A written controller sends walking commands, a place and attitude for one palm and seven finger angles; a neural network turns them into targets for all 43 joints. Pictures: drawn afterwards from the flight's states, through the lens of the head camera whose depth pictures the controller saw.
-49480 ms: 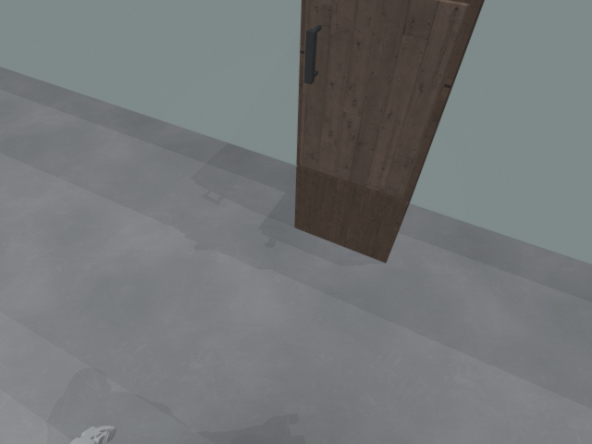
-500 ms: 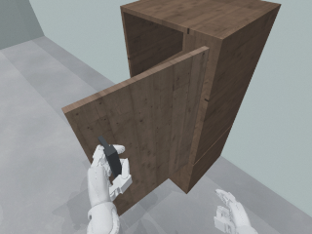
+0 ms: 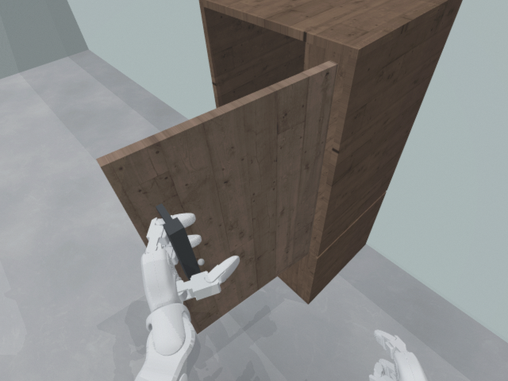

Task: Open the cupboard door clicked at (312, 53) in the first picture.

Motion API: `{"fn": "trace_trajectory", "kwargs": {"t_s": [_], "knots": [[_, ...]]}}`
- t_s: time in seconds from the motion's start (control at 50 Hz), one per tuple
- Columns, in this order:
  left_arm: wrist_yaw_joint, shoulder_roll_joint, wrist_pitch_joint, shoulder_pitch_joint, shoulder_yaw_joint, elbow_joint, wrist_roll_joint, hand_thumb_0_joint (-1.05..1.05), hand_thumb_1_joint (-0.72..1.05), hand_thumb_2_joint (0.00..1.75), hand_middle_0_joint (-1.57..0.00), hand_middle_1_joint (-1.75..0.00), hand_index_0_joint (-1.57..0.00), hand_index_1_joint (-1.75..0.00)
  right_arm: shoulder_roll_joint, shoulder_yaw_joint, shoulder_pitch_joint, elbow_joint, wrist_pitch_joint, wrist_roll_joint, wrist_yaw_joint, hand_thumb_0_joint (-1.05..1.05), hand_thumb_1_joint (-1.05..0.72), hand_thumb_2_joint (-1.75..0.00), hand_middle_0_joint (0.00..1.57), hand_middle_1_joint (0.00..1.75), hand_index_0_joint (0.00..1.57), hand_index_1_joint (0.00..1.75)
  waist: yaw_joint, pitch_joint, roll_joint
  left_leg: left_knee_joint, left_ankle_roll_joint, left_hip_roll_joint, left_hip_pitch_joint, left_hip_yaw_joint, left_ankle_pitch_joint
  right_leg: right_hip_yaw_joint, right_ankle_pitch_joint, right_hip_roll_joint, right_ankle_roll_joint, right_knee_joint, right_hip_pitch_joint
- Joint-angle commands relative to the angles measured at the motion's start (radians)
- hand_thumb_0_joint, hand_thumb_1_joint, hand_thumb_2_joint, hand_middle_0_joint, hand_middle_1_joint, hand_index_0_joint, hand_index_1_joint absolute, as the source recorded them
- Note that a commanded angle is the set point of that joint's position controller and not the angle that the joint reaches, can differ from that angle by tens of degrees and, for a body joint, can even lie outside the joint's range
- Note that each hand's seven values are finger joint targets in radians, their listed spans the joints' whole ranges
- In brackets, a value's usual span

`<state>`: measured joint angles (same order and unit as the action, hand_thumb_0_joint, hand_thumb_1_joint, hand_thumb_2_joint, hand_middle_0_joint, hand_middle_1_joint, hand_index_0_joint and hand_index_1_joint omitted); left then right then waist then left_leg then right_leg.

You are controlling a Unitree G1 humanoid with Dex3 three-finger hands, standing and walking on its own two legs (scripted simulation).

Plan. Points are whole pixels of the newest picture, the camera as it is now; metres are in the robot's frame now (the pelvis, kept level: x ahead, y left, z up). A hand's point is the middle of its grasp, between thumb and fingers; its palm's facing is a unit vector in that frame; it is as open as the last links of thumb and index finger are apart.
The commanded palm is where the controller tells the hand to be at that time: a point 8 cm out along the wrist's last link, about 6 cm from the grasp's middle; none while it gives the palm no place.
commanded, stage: open thumb and fingers to let go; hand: left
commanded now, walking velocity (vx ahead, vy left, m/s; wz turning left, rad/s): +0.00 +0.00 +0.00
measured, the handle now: (178, 243) +0.31 +0.14 +0.07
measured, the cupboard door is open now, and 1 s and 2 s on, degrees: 83 84 84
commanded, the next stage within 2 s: slide the hand sideways off the handle in 0.40 s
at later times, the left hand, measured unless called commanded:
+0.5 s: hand (197, 266) +0.27 +0.10 +0.08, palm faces +0.27 -0.96 +0.00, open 14.7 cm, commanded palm +0.22 +0.14 +0.07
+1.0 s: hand (185, 290) +0.23 +0.11 +0.08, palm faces -0.12 -0.99 +0.02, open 16.0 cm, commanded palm +0.20 +0.18 +0.07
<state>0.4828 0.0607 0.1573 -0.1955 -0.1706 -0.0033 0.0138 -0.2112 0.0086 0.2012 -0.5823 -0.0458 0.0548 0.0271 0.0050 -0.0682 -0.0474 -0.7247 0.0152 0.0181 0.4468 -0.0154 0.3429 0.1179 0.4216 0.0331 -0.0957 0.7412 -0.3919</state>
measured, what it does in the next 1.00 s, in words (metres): shifts its weight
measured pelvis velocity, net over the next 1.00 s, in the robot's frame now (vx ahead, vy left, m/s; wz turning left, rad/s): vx -0.01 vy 0.06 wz -0.05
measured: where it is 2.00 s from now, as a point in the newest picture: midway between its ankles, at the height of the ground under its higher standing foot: outside the picture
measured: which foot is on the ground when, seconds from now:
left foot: down 0.00-1.00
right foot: down 0.00-1.00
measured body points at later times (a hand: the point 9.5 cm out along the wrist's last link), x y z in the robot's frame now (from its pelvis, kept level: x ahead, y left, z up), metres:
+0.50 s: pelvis +0.00 +0.04 -0.01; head +0.00 +0.02 +0.44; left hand +0.25 +0.15 +0.08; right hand +0.18 -0.17 -0.09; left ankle +0.02 +0.15 -0.71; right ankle -0.02 -0.05 -0.71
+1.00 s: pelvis -0.01 +0.06 -0.01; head +0.00 +0.05 +0.44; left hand +0.23 +0.16 +0.08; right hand +0.15 -0.17 -0.09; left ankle +0.02 +0.15 -0.71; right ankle -0.02 -0.05 -0.71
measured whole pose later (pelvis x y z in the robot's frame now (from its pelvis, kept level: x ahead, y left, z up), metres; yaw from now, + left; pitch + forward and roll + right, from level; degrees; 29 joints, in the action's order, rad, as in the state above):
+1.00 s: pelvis -0.01 +0.06 -0.01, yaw -3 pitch +4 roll +0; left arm 0.09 -0.07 0.16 -0.32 -0.22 -0.16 -0.05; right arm -0.20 0.05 0.25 -0.47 0.02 0.01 -0.01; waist 0.02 -0.06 -0.03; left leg -0.81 -0.04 0.00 0.50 0.06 0.38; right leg 0.05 0.42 0.01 -0.03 0.81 -0.45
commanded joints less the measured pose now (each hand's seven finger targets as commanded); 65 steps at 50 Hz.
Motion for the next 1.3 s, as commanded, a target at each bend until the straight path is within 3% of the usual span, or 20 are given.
{"fn": "trace_trajectory", "kwargs": {"t_s": [0.0,0.1,0.16,0.2,0.36,0.48,0.5,0.52,0.54,0.56,0.58,0.6,0.64,0.66,0.7,0.84,0.86,0.9,1.02,1.28], "knots": [[0.008,0.007,0.066,0.156,0.014,-0.212,0.014,0.0,-0.5,0.3,-0.3,-1.2,-0.3,-1.2,-0.062,-0.018,-0.128,0.175,0.063,-0.006,-0.002,0.0,-0.9,-0.9,0.2,0.3,0.2,0.3,-0.017,-0.159,0.159,0.018,-0.039,-0.041,-0.051,-0.005,-0.137,-0.201,-0.358,-0.11,0.112,-0.202,0.071],[0.026,0.003,0.063,0.162,0.015,-0.224,0.036,0.0,-0.5,0.3,-0.26,-0.95,-0.26,-0.95,-0.06,-0.02,-0.133,0.181,0.057,-0.003,-0.005,0.0,-0.9,-0.9,0.2,0.3,0.2,0.3,-0.017,-0.152,0.143,0.016,-0.043,-0.041,-0.059,0.003,-0.143,-0.187,-0.339,-0.099,0.103,-0.195,0.056],[0.036,0.027,0.056,0.16,-0.003,-0.22,0.041,0.0,-0.5,0.3,-0.23,-0.8,-0.23,-0.8,-0.057,-0.018,-0.132,0.186,0.055,-0.002,-0.008,0.0,-0.9,-0.9,0.2,0.3,0.2,0.3,-0.017,-0.151,0.155,0.017,-0.043,-0.04,-0.068,0.006,-0.147,-0.162,-0.325,-0.088,0.099,-0.181,0.041],[0.04,0.047,0.05,0.147,-0.026,-0.243,0.048,0.0,-0.5,0.3,-0.22,-0.7,-0.22,-0.7,-0.057,-0.019,-0.129,0.194,0.053,-0.002,-0.011,0.0,-0.9,-0.9,0.2,0.3,0.2,0.3,-0.021,-0.172,0.132,0.019,-0.043,-0.037,-0.083,0.006,-0.172,-0.141,-0.356,-0.078,0.091,-0.159,0.046],[0.072,0.097,0.009,0.173,-0.074,-0.257,0.06,0.0,-0.5,0.3,-0.15,-0.3,-0.15,-0.3,-0.055,-0.011,-0.148,0.209,0.041,-0.004,-0.021,0.0,-0.9,-0.9,0.2,0.3,0.2,0.3,-0.02,-0.154,0.088,0.015,-0.038,-0.027,-0.093,0.0,-0.168,-0.083,-0.255,-0.045,0.066,-0.12,-0.017],[0.09,0.134,-0.027,0.209,-0.107,-0.25,0.066,0.0,-0.5,0.3,-0.15,-0.3,-0.15,-0.3,-0.056,-0.009,-0.16,0.206,0.038,-0.006,-0.029,0.0,-0.9,-0.9,0.2,0.3,0.2,0.3,-0.013,-0.153,0.093,0.011,-0.035,-0.019,-0.09,-0.015,-0.154,-0.059,-0.208,-0.032,0.059,-0.096,-0.056],[-0.118,0.016,0.032,0.223,-0.288,-0.24,0.144,0.0,-0.5,0.3,-0.15,-0.3,-0.15,-0.3,-0.101,-0.005,-0.096,0.175,0.039,-0.01,-0.04,0.0,-0.9,-0.9,0.2,0.3,0.2,0.3,0.079,-0.077,0.138,0.017,-0.048,-0.026,-0.089,-0.021,-0.168,-0.1,-0.278,-0.039,0.067,-0.083,-0.095],[-0.232,-0.071,0.083,0.254,-0.195,-0.319,0.108,0.0,-0.5,0.3,-0.15,-0.3,-0.15,-0.3,-0.09,-0.02,-0.081,0.203,0.042,-0.025,-0.033,0.0,-0.9,-0.9,0.2,0.3,0.2,0.3,0.037,-0.17,0.084,0.015,-0.051,-0.022,-0.103,-0.013,-0.192,-0.104,-0.323,-0.041,0.061,-0.061,-0.058],[-0.323,-0.082,0.109,0.241,-0.209,-0.347,0.086,0.0,-0.5,0.3,-0.15,-0.3,-0.15,-0.3,-0.091,-0.018,-0.08,0.219,0.05,-0.03,-0.025,0.0,-0.9,-0.9,0.2,0.3,0.2,0.3,0.028,-0.225,0.036,0.01,-0.053,-0.022,-0.132,-0.01,-0.208,-0.105,-0.342,-0.042,0.057,-0.047,-0.041],[-0.401,-0.082,0.125,0.248,-0.218,-0.344,0.053,0.0,-0.5,0.3,-0.15,-0.3,-0.15,-0.3,-0.087,-0.013,-0.069,0.225,0.062,-0.04,-0.019,0.0,-0.9,-0.9,0.2,0.3,0.2,0.3,0.04,-0.217,0.031,0.01,-0.054,-0.02,-0.14,-0.014,-0.208,-0.096,-0.339,-0.042,0.057,-0.045,-0.053],[-0.457,-0.069,0.127,0.234,-0.211,-0.337,0.008,0.0,-0.5,0.3,-0.15,-0.3,-0.15,-0.3,-0.083,-0.006,-0.068,0.239,0.076,-0.05,-0.014,0.0,-0.9,-0.9,0.2,0.3,0.2,0.3,0.033,-0.198,0.031,0.019,-0.052,-0.018,-0.133,-0.02,-0.178,-0.086,-0.302,-0.037,0.056,-0.049,-0.059],[-0.486,-0.057,0.119,0.233,-0.197,-0.327,-0.039,0.0,-0.5,0.3,-0.15,-0.3,-0.15,-0.3,-0.084,-0.001,-0.073,0.25,0.087,-0.06,-0.01,0.0,-0.9,-0.9,0.2,0.3,0.2,0.3,0.034,-0.175,0.041,0.029,-0.049,-0.014,-0.126,-0.027,-0.145,-0.08,-0.259,-0.032,0.055,-0.058,-0.068],[-0.483,-0.024,0.097,0.235,-0.163,-0.285,-0.103,0.0,-0.5,0.3,-0.15,-0.3,-0.15,-0.3,-0.086,0.008,-0.091,0.258,0.112,-0.069,-0.002,0.0,-0.9,-0.9,0.2,0.3,0.2,0.3,0.028,-0.113,0.092,0.05,-0.043,-0.013,-0.09,-0.043,-0.047,-0.06,-0.146,-0.024,0.063,-0.079,-0.103],[-0.464,-0.042,0.089,0.221,-0.12,-0.277,-0.118,0.0,-0.5,0.3,-0.15,-0.3,-0.15,-0.3,-0.089,0.007,-0.095,0.257,0.121,-0.07,0.0,0.0,-0.9,-0.9,0.2,0.3,0.2,0.3,0.015,-0.111,0.109,0.059,-0.04,-0.012,-0.081,-0.046,-0.016,-0.058,-0.102,-0.022,0.065,-0.088,-0.105],[-0.42,-0.075,0.077,0.173,-0.069,-0.277,-0.109,0.0,-0.5,0.3,-0.15,-0.3,-0.15,-0.3,-0.094,0.005,-0.096,0.258,0.133,-0.068,-0.004,0.0,-0.9,-0.9,0.2,0.3,0.2,0.3,-0.011,-0.129,0.113,0.072,-0.037,-0.013,-0.078,-0.044,-0.011,-0.056,-0.083,-0.021,0.062,-0.085,-0.085],[-0.364,-0.128,0.067,0.037,-0.007,-0.338,-0.063,0.0,-0.5,0.3,-0.15,-0.3,-0.15,-0.3,-0.093,0.003,-0.078,0.275,0.134,-0.058,-0.027,0.0,-0.9,-0.9,0.2,0.3,0.2,0.3,-0.027,-0.133,0.069,0.065,-0.035,-0.01,-0.066,-0.018,-0.064,-0.062,-0.134,-0.022,0.058,-0.071,-0.065],[-0.365,-0.126,0.067,0.012,-0.007,-0.351,-0.06,0.0,-0.5,0.3,-0.15,-0.3,-0.15,-0.3,-0.091,0.004,-0.076,0.279,0.132,-0.056,-0.029,0.0,-0.9,-0.9,0.2,0.3,0.2,0.3,-0.029,-0.134,0.05,0.067,-0.033,-0.01,-0.066,-0.016,-0.065,-0.061,-0.134,-0.021,0.056,-0.066,-0.062],[-0.366,-0.152,0.064,-0.048,0.026,-0.359,-0.066,0.0,-0.5,0.3,-0.15,-0.3,-0.15,-0.3,-0.094,0.004,-0.071,0.286,0.13,-0.055,-0.03,0.0,-0.9,-0.9,0.2,0.3,0.2,0.3,-0.038,-0.124,0.073,0.062,-0.035,-0.01,-0.05,-0.012,-0.079,-0.064,-0.156,-0.02,0.055,-0.068,-0.046],[-0.388,-0.167,0.082,-0.097,0.04,-0.432,-0.081,0.0,-0.5,0.3,-0.15,-0.3,-0.15,-0.3,-0.098,0.002,-0.061,0.299,0.134,-0.053,-0.025,0.0,-0.9,-0.9,0.2,0.3,0.2,0.3,-0.013,-0.096,0.06,0.036,-0.039,-0.011,-0.032,-0.006,-0.075,-0.07,-0.167,-0.016,0.063,-0.061,-0.078],[-0.506,-0.256,0.142,-0.336,0.168,-0.522,-0.166,0.0,-0.5,0.3,-0.15,-0.3,-0.15,-0.3,-0.104,-0.017,-0.017,0.307,0.172,-0.064,-0.007,0.0,-0.9,-0.9,0.2,0.3,0.2,0.3,-0.025,-0.157,0.069,-0.039,-0.042,-0.028,0.011,0.009,-0.171,-0.097,-0.351,-0.02,0.079,-0.022,-0.034]]}}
